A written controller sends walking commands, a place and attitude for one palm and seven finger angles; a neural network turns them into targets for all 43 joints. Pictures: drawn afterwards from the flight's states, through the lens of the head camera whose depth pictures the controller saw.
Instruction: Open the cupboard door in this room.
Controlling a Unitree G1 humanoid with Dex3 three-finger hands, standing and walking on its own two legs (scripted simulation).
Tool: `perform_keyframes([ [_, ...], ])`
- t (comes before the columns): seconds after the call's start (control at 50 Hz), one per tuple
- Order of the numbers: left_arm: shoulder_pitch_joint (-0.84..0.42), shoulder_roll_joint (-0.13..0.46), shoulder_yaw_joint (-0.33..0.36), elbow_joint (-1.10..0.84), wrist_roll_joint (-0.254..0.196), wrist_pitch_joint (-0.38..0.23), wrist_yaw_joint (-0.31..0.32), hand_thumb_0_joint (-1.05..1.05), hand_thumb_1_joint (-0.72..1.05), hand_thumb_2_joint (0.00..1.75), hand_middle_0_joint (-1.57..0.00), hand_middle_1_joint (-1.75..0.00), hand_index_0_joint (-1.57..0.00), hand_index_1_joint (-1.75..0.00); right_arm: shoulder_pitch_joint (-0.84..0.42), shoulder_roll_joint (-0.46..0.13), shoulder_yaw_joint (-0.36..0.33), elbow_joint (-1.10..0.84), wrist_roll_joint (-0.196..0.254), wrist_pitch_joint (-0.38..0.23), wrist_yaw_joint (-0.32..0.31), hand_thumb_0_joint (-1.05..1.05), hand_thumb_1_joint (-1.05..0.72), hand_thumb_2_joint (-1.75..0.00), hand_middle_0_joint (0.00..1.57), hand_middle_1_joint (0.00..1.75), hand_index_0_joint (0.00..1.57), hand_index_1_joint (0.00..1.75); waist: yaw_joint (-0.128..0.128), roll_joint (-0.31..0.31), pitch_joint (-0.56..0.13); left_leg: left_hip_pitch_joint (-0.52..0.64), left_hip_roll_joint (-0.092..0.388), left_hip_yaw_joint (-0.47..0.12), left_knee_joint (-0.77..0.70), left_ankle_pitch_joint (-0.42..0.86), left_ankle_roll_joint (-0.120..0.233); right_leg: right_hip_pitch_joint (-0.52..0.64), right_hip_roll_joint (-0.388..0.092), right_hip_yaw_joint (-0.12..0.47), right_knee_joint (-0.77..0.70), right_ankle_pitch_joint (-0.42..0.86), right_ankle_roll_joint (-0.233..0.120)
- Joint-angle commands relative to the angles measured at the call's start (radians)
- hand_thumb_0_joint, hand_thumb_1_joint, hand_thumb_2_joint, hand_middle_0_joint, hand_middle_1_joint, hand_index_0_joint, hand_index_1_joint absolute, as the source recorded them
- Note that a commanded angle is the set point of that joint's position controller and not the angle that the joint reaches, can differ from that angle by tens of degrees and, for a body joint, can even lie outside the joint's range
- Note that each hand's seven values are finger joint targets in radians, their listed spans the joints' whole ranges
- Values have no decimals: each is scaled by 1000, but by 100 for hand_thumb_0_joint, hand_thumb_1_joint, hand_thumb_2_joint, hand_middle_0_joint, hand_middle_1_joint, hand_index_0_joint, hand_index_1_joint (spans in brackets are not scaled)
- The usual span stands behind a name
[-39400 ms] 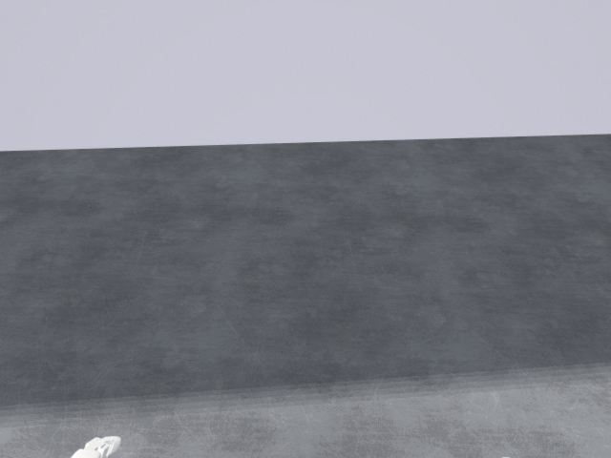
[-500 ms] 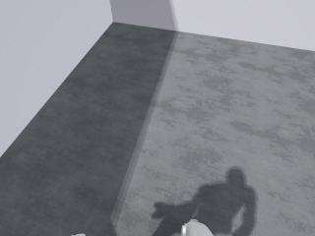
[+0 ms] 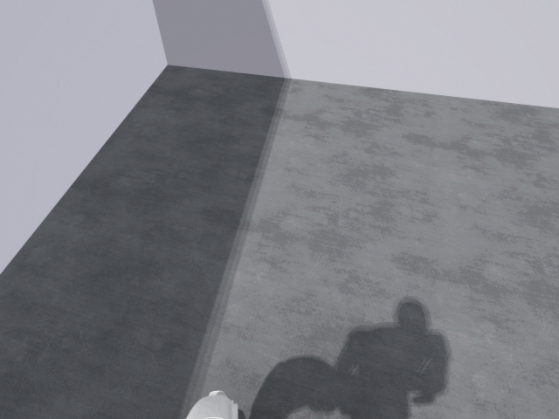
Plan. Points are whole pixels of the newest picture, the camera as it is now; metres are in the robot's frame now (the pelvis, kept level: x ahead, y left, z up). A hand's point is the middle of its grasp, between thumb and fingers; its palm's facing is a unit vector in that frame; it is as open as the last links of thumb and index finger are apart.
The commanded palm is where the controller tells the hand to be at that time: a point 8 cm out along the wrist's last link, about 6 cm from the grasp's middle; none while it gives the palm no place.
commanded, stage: walk to a spot facing it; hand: left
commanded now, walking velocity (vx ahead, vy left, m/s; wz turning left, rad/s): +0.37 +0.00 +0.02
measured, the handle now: out of the picture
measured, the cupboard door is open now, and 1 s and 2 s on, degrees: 41 41 41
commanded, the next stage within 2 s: turn to face it in 0.20 s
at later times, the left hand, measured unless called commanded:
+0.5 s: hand (181, 332) +0.29 +0.20 -0.17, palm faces +0.04 -0.97 -0.24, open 7.3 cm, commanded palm none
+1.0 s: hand (169, 321) +0.31 +0.23 -0.18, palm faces +0.35 -0.91 -0.24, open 7.3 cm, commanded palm none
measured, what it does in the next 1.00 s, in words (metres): walks ahead, turning left: left foot, then right foot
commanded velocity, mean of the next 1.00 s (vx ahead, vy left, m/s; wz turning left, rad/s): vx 0.07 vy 0.00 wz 0.38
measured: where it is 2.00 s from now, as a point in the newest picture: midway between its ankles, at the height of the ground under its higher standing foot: (297, 387)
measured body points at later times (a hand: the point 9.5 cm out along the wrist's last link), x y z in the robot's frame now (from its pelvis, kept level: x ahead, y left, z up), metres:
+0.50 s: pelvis +0.21 +0.00 -0.01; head +0.22 +0.00 +0.44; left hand +0.29 +0.25 -0.15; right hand +0.16 -0.22 -0.17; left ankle +0.18 +0.13 -0.74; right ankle +0.28 -0.12 -0.75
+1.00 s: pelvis +0.28 +0.01 -0.01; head +0.33 +0.04 +0.44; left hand +0.29 +0.28 -0.16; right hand +0.44 -0.21 -0.14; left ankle +0.28 +0.12 -0.74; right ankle +0.31 -0.13 -0.68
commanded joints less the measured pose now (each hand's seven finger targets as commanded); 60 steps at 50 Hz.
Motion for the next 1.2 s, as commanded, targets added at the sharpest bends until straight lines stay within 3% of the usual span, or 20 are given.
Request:
perform_keyframes([
  [0.0,89,128,14,-8,7,-15,2,0,90,90,-20,-30,-20,-30,-98,-40,4,-86,7,-33,9,0,-90,-90,20,30,20,30,25,-76,65,-31,-18,15,-113,-13,20,64,-327,195,-110,377,-106],
  [0.08,79,121,9,3,2,-6,3,0,90,90,-20,-30,-20,-30,136,-108,-8,-1,-4,-44,-13,0,-90,-90,20,30,20,30,-97,-12,-33,453,-81,48,-280,48,72,-105,-241,82,268,624,-33],
  [0.12,98,62,-5,-54,-9,-9,-10,0,90,90,-20,-30,-20,-30,393,-281,-42,49,-18,-41,-33,0,-90,-90,20,30,20,30,-154,285,-229,820,369,-531,-418,134,291,-509,-29,8,857,-257,37],
  [0.18,-32,65,3,-76,9,8,-13,0,90,90,-20,-30,-20,-30,186,-169,-14,-7,-5,-42,-38,0,-90,-90,20,30,20,30,-73,140,8,405,306,-396,-559,-181,222,-604,-149,135,1007,-127,35],
  [0.28,30,-3,2,-56,14,57,-27,0,90,90,-20,-30,-20,-30,127,-119,7,1,1,-60,-43,0,-90,-90,20,30,20,30,13,116,-2,268,183,-61,-585,67,162,-439,-171,85,688,7,67],
  [0.42,10,49,2,-65,14,54,-11,0,90,90,-20,-30,-20,-30,124,-112,6,18,9,-23,-38,0,-90,-90,20,30,20,30,47,74,-10,121,73,-80,-430,-63,133,-88,-102,-12,237,137,104],
  [0.44,39,95,12,-63,12,47,-5,0,90,90,-20,-30,-20,-30,122,-99,6,13,12,-16,-35,0,-90,-90,20,30,20,30,65,10,-15,80,22,-64,-349,-140,94,-22,-148,48,160,124,97],
  [0.48,89,233,38,-71,15,47,11,0,90,90,-20,-30,-20,-30,157,-41,9,-17,12,6,-22,0,-90,-90,20,30,20,30,79,-279,-37,-45,-130,65,42,-434,16,36,-497,373,-53,128,-44],
  [0.52,30,214,42,-95,10,44,23,0,90,90,-20,-30,-20,-30,128,-54,-1,-25,14,21,-28,0,-90,-90,20,30,20,30,65,-342,-65,-67,-67,-38,343,-422,13,-26,-528,393,-77,156,-120],
  [0.6,-108,152,30,-149,16,55,32,0,90,90,-20,-30,-20,-30,130,-18,4,-19,16,40,-13,0,-90,-90,20,30,20,30,-3,-193,-51,44,-29,-15,224,-303,-11,-138,-434,52,-1,353,-45],
  [0.72,-118,172,47,-175,5,72,24,0,90,90,-20,-30,-20,-30,180,-52,-5,-51,7,37,-2,0,-90,-90,20,30,20,30,-38,-70,-65,310,-77,68,-245,-21,-6,-227,-392,-72,221,198,39],
  [0.76,-135,76,25,-243,-7,91,15,0,90,90,-20,-30,-20,-30,262,-241,-50,-71,-5,27,-13,0,-90,-90,20,30,20,30,-92,408,-93,432,291,-485,-452,390,197,-536,-173,-87,624,-416,164],
  [0.78,-208,108,15,-273,9,98,19,0,90,90,-20,-30,-20,-30,287,-262,-53,-67,-6,31,-25,0,-90,-90,20,30,20,30,-114,253,-102,420,334,-543,-460,275,253,-560,-168,44,767,-379,144],
  [0.82,-236,92,23,-258,9,89,18,0,90,90,-20,-30,-20,-30,214,-237,-46,-84,-4,18,-43,0,-90,-90,20,30,20,30,-82,241,-121,428,254,-462,-418,372,232,-629,-162,115,875,-255,144],
  [0.9,-169,99,24,-221,1,97,8,0,90,90,-20,-30,-20,-30,81,-212,-35,-127,1,12,-44,0,-90,-90,20,30,20,30,-22,167,-116,399,136,-255,-382,474,184,-515,-139,100,747,-137,156],
  [1.06,-36,129,29,-223,-2,88,15,0,90,90,-20,-30,-20,-30,-54,-244,-56,-189,5,47,-27,0,-90,-90,20,30,20,30,37,112,-97,167,54,-318,-311,147,137,-102,-68,47,172,31,127],
  [1.08,6,192,41,-225,10,76,21,0,90,90,-20,-30,-20,-30,-62,-198,-53,-205,15,49,-20,0,-90,-90,20,30,20,30,58,-46,-100,52,-46,-239,-178,-33,72,1,-196,179,-2,27,95],
  [1.1,6,284,54,-236,24,69,27,0,90,90,-20,-30,-20,-30,-61,-133,-41,-232,19,47,-13,0,-90,-90,20,30,20,30,61,-343,-75,-95,-203,-65,93,-379,-8,22,-483,480,-96,117,-25],
  [1.12,-15,292,43,-251,15,73,26,0,90,90,-20,-30,-20,-30,-74,-167,-45,-236,9,51,-7,0,-90,-90,20,30,20,30,59,-264,-59,-58,-159,-116,311,-432,7,-107,-548,463,-81,162,-99],
  [1.18,-150,184,24,-277,11,70,32,0,90,90,-20,-30,-20,-30,-54,-153,-47,-188,10,76,2,0,-90,-90,20,30,20,30,-22,-241,-20,-51,-86,-114,501,-249,-20,-182,-397,227,-27,257,-55],
])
